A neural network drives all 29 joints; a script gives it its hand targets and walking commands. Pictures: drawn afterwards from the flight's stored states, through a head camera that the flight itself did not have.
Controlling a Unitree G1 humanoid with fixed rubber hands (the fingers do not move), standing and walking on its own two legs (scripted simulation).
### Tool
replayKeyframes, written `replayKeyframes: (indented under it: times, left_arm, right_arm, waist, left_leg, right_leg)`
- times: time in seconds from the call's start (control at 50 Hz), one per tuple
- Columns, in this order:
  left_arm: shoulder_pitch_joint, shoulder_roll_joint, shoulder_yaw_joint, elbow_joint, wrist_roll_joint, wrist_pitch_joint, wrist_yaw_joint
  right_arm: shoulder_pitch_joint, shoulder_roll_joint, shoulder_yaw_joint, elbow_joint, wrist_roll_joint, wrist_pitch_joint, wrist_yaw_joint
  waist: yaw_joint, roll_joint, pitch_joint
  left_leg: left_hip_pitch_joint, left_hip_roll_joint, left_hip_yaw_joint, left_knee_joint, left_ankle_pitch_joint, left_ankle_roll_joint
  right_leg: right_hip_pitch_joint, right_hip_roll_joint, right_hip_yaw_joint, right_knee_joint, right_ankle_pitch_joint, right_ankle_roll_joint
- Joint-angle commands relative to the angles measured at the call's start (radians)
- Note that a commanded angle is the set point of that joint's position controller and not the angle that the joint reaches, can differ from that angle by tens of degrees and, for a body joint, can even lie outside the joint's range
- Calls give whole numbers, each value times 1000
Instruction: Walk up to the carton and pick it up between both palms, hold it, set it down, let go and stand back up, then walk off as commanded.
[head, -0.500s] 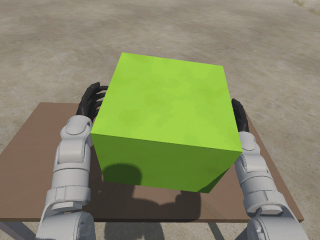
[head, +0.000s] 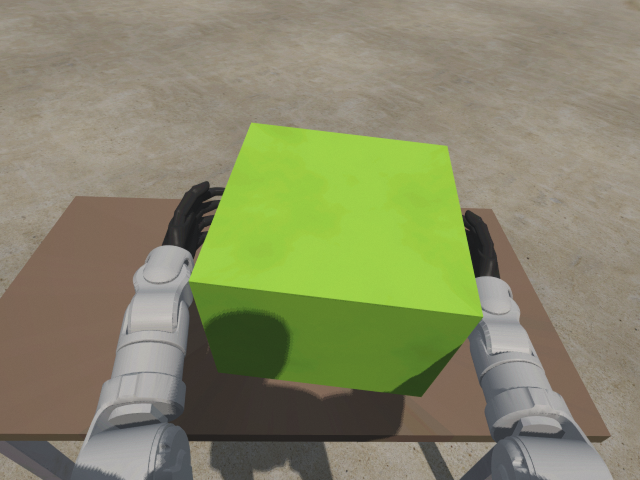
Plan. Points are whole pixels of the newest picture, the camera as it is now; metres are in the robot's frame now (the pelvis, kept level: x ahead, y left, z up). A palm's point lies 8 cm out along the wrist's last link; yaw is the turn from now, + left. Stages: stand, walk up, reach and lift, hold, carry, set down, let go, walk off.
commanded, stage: set down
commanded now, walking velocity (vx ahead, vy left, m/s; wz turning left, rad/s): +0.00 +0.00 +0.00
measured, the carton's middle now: (334, 257) +0.41 +0.00 +0.07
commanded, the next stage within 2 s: none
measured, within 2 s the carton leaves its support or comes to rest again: rests again in 1.52 s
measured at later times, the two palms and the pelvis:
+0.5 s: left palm (197, 259) +0.39 +0.18 +0.09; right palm (474, 283) +0.37 -0.20 +0.07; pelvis +0.01 +0.00 +0.00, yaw +0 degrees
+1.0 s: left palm (208, 272) +0.39 +0.18 +0.05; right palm (471, 293) +0.38 -0.21 +0.04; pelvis +0.02 +0.00 +0.00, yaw +0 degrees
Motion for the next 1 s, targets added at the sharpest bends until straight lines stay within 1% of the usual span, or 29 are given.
replayKeyframes:
  times: [0.0, 0.04, 0.1, 0.22, 0.24, 0.28, 0.3, 0.34, 0.38, 0.4, 0.42, 0.44, 0.52, 0.56, 0.58, 0.68, 0.7, 0.72, 0.76, 0.8, 0.84, 0.9, 0.96, 0.98]
  left_arm:
    - [-451, -537, -340, -26, -24, -56, -53]
    - [-461, -534, -336, -13, -24, -65, -51]
    - [-466, -538, -335, 2, -22, -80, -48]
    - [-479, -549, -342, 32, -30, -115, -33]
    - [-483, -555, -351, 33, -35, -124, -30]
    - [-492, -558, -357, 40, -36, -138, -24]
    - [-488, -551, -349, 55, -31, -141, -22]
    - [-486, -559, -355, 67, -33, -151, -19]
    - [-498, -561, -357, 67, -33, -165, -13]
    - [-501, -565, -367, 71, -39, -174, -9]
    - [-500, -567, -369, 72, -40, -182, -6]
    - [-502, -573, -382, 77, -46, -191, -2]
    - [-503, -580, -386, 104, -43, -222, 10]
    - [-498, -589, -402, 104, -49, -241, 15]
    - [-495, -586, -396, 119, -45, -248, 16]
    - [-492, -602, -427, 128, -55, -293, 32]
    - [-494, -604, -426, 136, -55, -301, 34]
    - [-486, -607, -430, 149, -55, -306, 36]
    - [-478, -609, -430, 166, -53, -321, 40]
    - [-480, -602, -422, 183, -44, -333, 40]
    - [-479, -606, -424, 196, -50, -344, 39]
    - [-486, -605, -419, 214, -47, -362, 40]
    - [-509, -619, -438, 226, -62, -390, 45]
    - [-513, -619, -439, 235, -60, -399, 48]
  right_arm:
    - [-488, 494, 183, -215, -57, -113, 145]
    - [-490, 498, 175, -204, -63, -117, 146]
    - [-475, 500, 163, -178, -73, -124, 147]
    - [-482, 503, 146, -171, -88, -152, 152]
    - [-479, 510, 143, -161, -92, -156, 151]
    - [-482, 512, 138, -150, -95, -164, 154]
    - [-478, 509, 136, -137, -94, -164, 156]
    - [-473, 508, 128, -123, -101, -172, 156]
    - [-478, 512, 126, -121, -105, -181, 157]
    - [-473, 515, 128, -116, -106, -185, 157]
    - [-473, 517, 129, -115, -105, -191, 159]
    - [-475, 520, 129, -110, -105, -198, 158]
    - [-474, 524, 129, -97, -111, -218, 160]
    - [-463, 531, 139, -85, -112, -229, 160]
    - [-457, 531, 137, -73, -117, -231, 159]
    - [-459, 540, 155, -64, -114, -265, 158]
    - [-459, 541, 154, -54, -115, -271, 158]
    - [-459, 541, 155, -51, -116, -276, 157]
    - [-452, 541, 156, -29, -119, -287, 156]
    - [-449, 544, 154, -4, -121, -291, 156]
    - [-450, 542, 150, 6, -124, -300, 156]
    - [-459, 543, 145, 22, -125, -313, 156]
    - [-476, 555, 141, 19, -132, -334, 155]
    - [-476, 556, 135, 38, -135, -338, 155]
  waist:
    - [-108, -10, -272]
    - [-106, -6, -272]
    - [-109, 1, -271]
    - [-110, 11, -326]
    - [-116, 13, -335]
    - [-113, 28, -354]
    - [-109, 24, -343]
    - [-116, 28, -358]
    - [-110, 31, -380]
    - [-115, 32, -392]
    - [-110, 39, -407]
    - [-119, 41, -425]
    - [-111, 52, -465]
    - [-116, 51, -491]
    - [-113, 52, -482]
    - [-113, 66, -555]
    - [-109, 74, -554]
    - [-115, 70, -554]
    - [-113, 72, -553]
    - [-110, 74, -542]
    - [-114, 73, -539]
    - [-109, 76, -531]
    - [-117, 77, -572]
    - [-118, 85, -566]
  left_leg:
    - [87, -17, 47, -36, 321, -57]
    - [79, -17, 50, -40, 306, -55]
    - [74, -15, 52, -35, 319, -56]
    - [86, -9, 52, -17, 364, -64]
    - [89, -9, 52, -12, 375, -67]
    - [91, -6, 52, -4, 395, -71]
    - [85, -5, 53, -5, 389, -68]
    - [92, -3, 51, 0, 411, -71]
    - [92, -2, 54, 10, 425, -75]
    - [95, 0, 53, 13, 435, -75]
    - [98, 0, 54, 19, 458, -78]
    - [104, 2, 51, 29, 478, -81]
    - [105, 4, 51, 46, 521, -87]
    - [112, 6, 49, 56, 551, -90]
    - [107, 6, 50, 55, 547, -90]
    - [118, 10, 45, 83, 625, -101]
    - [120, 11, 44, 85, 636, -103]
    - [121, 12, 43, 91, 648, -104]
    - [118, 14, 40, 97, 664, -106]
    - [107, 13, 42, 95, 654, -106]
    - [97, 14, 39, 93, 652, -105]
    - [79, 12, 40, 91, 643, -105]
    - [76, 13, 41, 101, 650, -110]
    - [77, 14, 38, 101, 649, -112]
  right_leg:
    - [11, 34, -100, -44, 229, 15]
    - [6, 32, -98, -42, 223, 17]
    - [-3, 32, -97, -37, 234, 17]
    - [-26, 38, -100, -28, 262, 14]
    - [-34, 38, -101, -26, 270, 14]
    - [-42, 39, -100, -24, 278, 12]
    - [-46, 39, -98, -24, 277, 12]
    - [-54, 40, -98, -22, 289, 9]
    - [-58, 41, -97, -18, 296, 9]
    - [-66, 41, -97, -15, 305, 7]
    - [-68, 44, -98, -12, 319, 7]
    - [-78, 45, -99, -11, 330, 5]
    - [-85, 45, -94, -4, 363, 1]
    - [-88, 46, -93, 2, 396, 1]
    - [-87, 44, -90, 1, 397, 0]
    - [-98, 48, -88, 16, 458, -5]
    - [-101, 49, -87, 17, 462, -6]
    - [-107, 48, -88, 17, 472, -6]
    - [-107, 48, -85, 22, 491, -8]
    - [-103, 45, -81, 23, 500, -7]
    - [-102, 44, -83, 26, 502, -8]
    - [-105, 43, -80, 26, 501, -10]
    - [-115, 44, -82, 28, 507, -10]
    - [-125, 43, -82, 27, 496, -11]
